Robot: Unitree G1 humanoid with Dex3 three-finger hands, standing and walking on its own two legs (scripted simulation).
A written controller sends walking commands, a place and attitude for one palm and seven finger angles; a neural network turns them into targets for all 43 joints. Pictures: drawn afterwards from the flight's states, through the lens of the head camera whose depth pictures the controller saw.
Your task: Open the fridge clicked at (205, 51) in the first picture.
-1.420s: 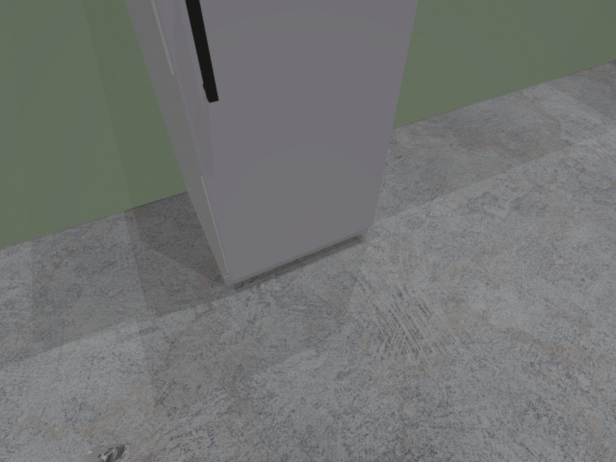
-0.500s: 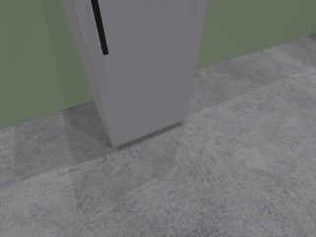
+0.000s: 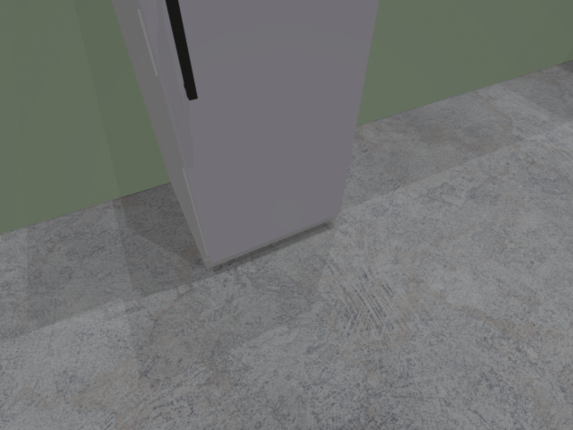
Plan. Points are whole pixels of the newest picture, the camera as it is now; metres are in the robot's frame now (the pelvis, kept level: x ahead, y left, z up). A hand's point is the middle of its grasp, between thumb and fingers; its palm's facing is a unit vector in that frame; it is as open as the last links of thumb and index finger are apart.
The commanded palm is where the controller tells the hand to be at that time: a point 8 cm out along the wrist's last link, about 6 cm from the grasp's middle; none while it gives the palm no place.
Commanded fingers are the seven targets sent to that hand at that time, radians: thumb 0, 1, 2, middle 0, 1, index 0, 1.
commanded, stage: look at it before walking up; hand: left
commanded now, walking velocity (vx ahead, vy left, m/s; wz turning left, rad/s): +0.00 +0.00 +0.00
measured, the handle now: (175, 27) +0.82 +0.28 +0.20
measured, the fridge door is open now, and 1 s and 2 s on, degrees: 0 0 0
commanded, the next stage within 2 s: turn to face it in 0.12 s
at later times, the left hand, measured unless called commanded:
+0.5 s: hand out of the picture +0.06 +0.23 -0.17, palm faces +0.08 -0.95 -0.30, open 7.3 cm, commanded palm none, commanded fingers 0.00 0.90 0.90 -0.20 -0.30 -0.20 -0.30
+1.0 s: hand out of the picture -0.04 +0.23 -0.17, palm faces +0.34 -0.91 -0.26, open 7.3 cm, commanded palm none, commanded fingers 0.00 0.90 0.90 -0.20 -0.30 -0.20 -0.30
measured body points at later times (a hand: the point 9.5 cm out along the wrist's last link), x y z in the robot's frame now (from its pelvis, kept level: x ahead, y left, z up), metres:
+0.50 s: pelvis -0.01 +0.00 -0.01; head +0.01 +0.00 +0.44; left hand +0.05 +0.28 -0.15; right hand +0.07 -0.27 -0.16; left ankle -0.01 +0.12 -0.74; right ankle +0.00 -0.12 -0.75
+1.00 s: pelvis -0.04 +0.01 -0.01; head -0.01 +0.02 +0.44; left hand -0.06 +0.27 -0.15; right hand +0.07 -0.21 -0.16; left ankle -0.01 +0.12 -0.75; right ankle -0.02 -0.13 -0.72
